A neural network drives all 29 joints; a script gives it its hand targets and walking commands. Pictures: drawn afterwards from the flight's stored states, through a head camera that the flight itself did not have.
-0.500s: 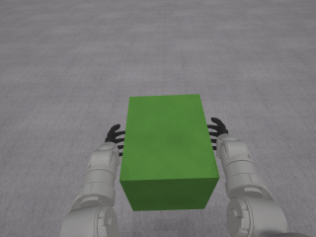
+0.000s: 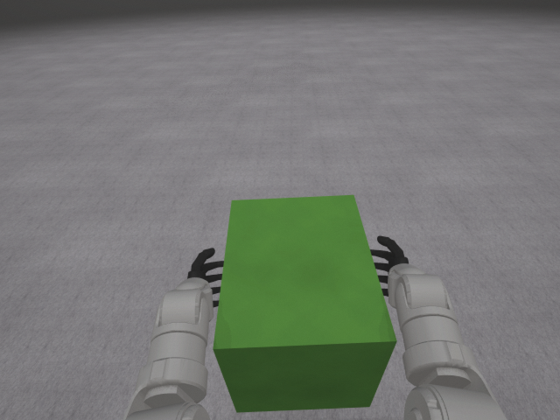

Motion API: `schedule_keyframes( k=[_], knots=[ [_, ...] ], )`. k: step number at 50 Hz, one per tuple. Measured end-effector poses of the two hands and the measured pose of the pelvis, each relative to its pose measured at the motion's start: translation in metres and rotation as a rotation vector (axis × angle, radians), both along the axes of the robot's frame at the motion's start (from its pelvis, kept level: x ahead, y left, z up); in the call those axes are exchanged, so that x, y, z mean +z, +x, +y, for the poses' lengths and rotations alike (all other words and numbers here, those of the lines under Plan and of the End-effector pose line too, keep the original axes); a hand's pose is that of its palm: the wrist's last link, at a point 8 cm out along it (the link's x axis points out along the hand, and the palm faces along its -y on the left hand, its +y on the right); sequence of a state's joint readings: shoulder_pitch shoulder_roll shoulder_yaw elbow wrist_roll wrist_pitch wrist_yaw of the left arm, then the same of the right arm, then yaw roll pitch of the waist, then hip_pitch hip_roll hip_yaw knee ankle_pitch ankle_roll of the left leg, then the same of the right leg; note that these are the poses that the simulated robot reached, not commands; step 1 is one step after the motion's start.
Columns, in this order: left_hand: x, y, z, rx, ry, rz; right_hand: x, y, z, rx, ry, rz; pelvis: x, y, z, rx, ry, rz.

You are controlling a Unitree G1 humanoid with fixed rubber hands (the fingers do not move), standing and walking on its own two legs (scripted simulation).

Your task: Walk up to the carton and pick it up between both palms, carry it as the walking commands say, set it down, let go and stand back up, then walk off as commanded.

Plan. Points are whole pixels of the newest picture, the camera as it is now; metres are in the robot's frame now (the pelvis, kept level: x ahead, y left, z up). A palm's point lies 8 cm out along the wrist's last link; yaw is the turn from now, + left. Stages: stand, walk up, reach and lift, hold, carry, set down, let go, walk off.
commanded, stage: reach and lift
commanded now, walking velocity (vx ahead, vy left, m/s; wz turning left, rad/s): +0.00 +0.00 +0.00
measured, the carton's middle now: (297, 299) +0.34 -0.02 -0.01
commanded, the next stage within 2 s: hold in 1.04 s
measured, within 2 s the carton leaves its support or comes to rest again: neither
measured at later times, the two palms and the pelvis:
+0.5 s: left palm (195, 298) +0.30 +0.14 +0.05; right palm (391, 278) +0.32 -0.17 +0.06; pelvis +0.00 +0.00 +0.00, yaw +0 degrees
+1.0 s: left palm (194, 305) +0.29 +0.14 +0.05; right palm (393, 282) +0.31 -0.17 +0.06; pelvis +0.00 +0.00 +0.00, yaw +0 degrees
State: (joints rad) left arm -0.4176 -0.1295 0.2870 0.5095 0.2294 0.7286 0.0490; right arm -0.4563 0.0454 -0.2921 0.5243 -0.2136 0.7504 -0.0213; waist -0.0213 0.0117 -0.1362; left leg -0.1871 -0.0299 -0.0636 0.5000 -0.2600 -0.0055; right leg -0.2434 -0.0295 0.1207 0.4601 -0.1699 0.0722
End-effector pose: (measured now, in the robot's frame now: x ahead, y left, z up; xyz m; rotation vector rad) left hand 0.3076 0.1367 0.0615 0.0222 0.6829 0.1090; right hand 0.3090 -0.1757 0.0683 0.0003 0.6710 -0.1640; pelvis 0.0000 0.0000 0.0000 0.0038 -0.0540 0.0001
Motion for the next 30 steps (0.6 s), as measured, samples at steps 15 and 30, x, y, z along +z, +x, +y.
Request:
schedule_keyframes(
  k=[15,30],
  knots=[
    [-0.01,0.001,0.007,0.024,0.005,0.034,-0.011,0.009,0.007,0.024,0.004,0.027,0.0,0.003,0.0,-0.001,-0.001,0.004],
    [-0.013,-0.01,0.007,0.026,0.012,0.04,-0.009,0.004,0.007,0.035,-0.004,0.018,0.0,0.001,-0.002,-0.002,0.0,0.001]
  ],
)
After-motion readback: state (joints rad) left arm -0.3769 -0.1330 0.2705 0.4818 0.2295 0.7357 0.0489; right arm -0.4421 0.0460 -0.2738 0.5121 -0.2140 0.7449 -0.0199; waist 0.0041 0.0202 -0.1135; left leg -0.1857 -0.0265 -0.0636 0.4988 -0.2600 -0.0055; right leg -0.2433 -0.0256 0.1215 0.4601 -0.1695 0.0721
